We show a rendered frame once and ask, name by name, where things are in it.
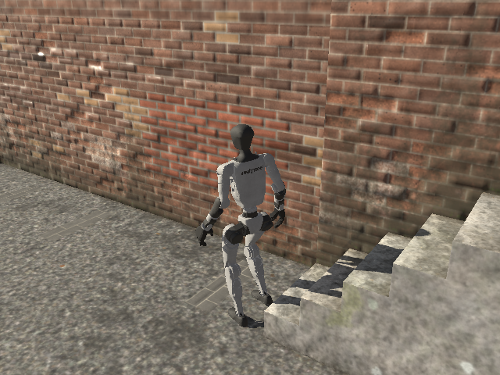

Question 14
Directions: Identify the right robot hand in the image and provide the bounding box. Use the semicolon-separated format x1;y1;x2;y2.
270;208;285;228

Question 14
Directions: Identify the left robot forearm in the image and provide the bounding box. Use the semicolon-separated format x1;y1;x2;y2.
202;198;223;231

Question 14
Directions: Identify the left robot upper arm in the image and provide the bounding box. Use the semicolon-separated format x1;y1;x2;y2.
216;162;234;209

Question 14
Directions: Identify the left robot foot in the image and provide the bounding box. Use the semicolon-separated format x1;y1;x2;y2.
228;307;248;327

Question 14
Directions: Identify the right robot forearm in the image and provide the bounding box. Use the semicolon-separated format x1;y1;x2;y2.
274;189;286;211

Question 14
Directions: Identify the right robot upper arm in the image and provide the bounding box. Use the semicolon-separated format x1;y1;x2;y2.
258;153;285;193

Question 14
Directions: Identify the robot foot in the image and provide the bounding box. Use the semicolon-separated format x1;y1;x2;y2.
228;307;248;327
251;290;273;305

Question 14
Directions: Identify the left robot hand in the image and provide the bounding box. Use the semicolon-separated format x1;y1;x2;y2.
195;224;213;246

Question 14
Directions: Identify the right robot foot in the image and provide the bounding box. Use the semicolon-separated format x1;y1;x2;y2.
251;290;273;305

